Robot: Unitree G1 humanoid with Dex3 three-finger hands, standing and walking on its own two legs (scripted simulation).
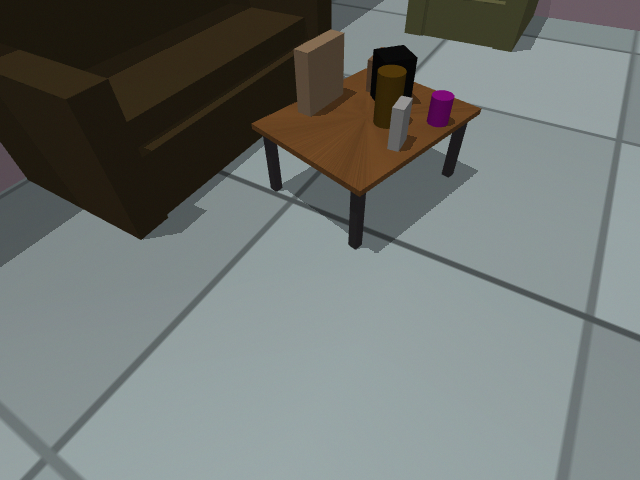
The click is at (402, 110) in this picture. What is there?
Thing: carton on end
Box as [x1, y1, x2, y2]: [387, 96, 412, 151]
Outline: 400,96 392,107 387,148 398,151 405,140 412,98
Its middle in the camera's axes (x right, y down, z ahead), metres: +0.31 -0.44 +1.48
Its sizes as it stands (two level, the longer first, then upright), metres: 0.096 0.045 0.175
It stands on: a support 0.36 m high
